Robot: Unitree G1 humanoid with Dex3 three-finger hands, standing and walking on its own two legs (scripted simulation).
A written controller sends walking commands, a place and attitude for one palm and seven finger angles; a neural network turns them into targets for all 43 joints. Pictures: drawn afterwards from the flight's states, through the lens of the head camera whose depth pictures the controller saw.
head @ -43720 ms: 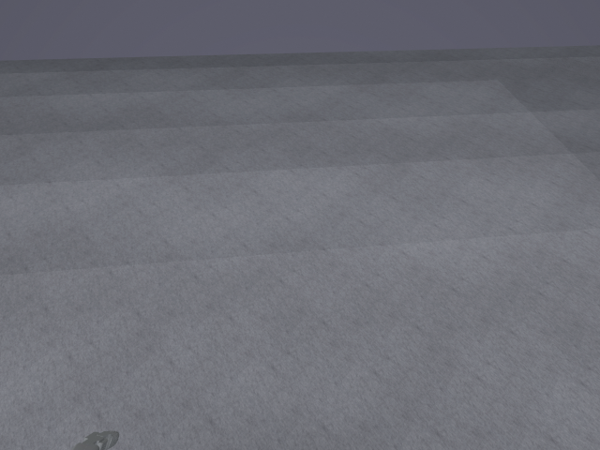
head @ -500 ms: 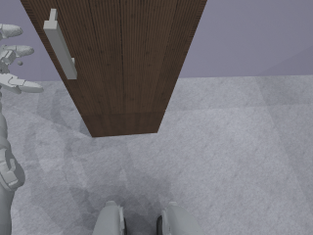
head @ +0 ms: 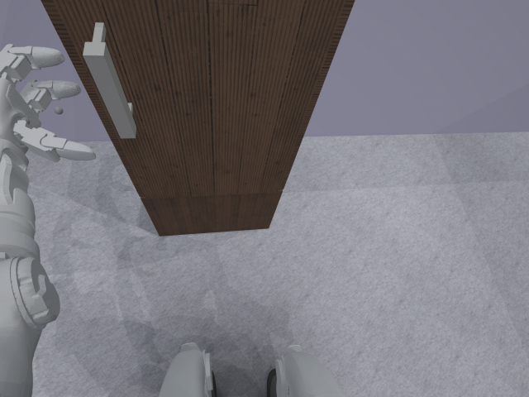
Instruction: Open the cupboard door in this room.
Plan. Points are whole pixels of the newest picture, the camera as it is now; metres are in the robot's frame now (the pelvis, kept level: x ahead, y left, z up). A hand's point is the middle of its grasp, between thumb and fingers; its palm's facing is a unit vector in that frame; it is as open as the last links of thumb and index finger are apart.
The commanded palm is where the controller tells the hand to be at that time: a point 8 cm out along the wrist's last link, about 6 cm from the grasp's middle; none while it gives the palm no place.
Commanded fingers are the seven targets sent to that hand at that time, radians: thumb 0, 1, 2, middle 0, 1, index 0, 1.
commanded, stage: slide the fingers in behind the handle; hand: left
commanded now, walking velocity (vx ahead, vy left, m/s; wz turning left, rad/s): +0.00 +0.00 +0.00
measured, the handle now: (115, 86) +0.55 +0.19 +0.08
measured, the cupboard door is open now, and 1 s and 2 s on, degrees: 0 0 0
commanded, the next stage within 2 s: close the thumb around the handle in 1.32 s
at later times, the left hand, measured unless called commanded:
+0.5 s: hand (97, 112) +0.50 +0.21 +0.08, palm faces +0.05 -1.00 +0.00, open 14.0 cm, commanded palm +0.48 +0.25 +0.07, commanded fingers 0.00 -0.50 0.30 -0.30 -1.20 -0.30 -1.20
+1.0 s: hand (113, 111) +0.50 +0.19 +0.08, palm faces +0.05 -1.00 +0.00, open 14.0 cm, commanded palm +0.48 +0.23 +0.07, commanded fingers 0.00 -0.50 0.30 -0.30 -1.20 -0.30 -1.20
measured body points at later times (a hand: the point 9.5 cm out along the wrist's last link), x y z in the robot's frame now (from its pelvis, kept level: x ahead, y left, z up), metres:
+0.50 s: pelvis +0.00 -0.01 +0.00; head +0.12 +0.02 +0.43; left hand +0.49 +0.26 +0.08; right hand +0.01 -0.27 -0.11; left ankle +0.03 +0.09 -0.66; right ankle +0.00 -0.13 -0.66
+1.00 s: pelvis +0.00 -0.02 +0.00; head +0.13 +0.01 +0.43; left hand +0.49 +0.24 +0.08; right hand +0.01 -0.28 -0.11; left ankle +0.03 +0.09 -0.66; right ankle +0.00 -0.13 -0.66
